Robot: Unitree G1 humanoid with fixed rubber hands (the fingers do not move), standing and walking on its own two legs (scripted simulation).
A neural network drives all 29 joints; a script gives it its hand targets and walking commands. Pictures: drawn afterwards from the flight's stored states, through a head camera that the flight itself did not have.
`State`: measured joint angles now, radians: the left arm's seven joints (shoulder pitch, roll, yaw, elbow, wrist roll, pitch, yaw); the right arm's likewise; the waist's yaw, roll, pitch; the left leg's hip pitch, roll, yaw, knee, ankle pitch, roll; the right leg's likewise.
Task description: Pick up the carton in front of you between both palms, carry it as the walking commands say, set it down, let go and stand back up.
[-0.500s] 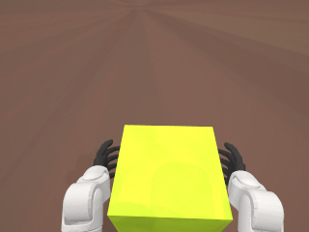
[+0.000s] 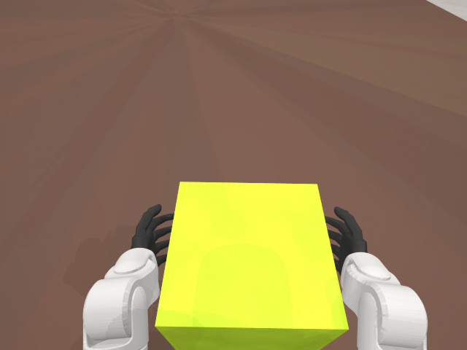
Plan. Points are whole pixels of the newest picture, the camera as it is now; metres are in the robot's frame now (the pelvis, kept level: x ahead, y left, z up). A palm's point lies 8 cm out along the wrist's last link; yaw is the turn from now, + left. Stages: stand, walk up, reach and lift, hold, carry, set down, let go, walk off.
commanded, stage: carry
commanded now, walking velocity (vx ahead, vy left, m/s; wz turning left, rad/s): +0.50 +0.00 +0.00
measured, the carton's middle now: (246, 277) +0.24 +0.00 +0.02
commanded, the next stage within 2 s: none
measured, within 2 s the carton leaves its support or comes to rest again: neither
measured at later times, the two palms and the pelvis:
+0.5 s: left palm (191, 126) +0.57 +0.13 +0.08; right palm (318, 130) +0.58 -0.17 +0.07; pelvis +0.34 -0.03 +0.00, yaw +3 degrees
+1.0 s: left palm (189, 76) +0.74 +0.15 +0.11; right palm (301, 78) +0.75 -0.15 +0.12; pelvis +0.52 +0.00 +0.01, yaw +1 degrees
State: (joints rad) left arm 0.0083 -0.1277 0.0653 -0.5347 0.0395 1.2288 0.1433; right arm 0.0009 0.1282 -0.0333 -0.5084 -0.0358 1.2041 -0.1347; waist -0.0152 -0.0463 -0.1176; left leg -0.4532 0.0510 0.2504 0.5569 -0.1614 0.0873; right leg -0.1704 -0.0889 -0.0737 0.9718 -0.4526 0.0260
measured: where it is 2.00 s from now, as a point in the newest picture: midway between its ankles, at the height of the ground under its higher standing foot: (232, 301)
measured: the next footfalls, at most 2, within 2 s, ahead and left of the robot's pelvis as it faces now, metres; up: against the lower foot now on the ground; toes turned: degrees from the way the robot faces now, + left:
right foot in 0.44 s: +0.50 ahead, -0.11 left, +0.00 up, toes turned -2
left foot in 0.80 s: +0.55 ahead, +0.12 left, +0.00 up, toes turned -7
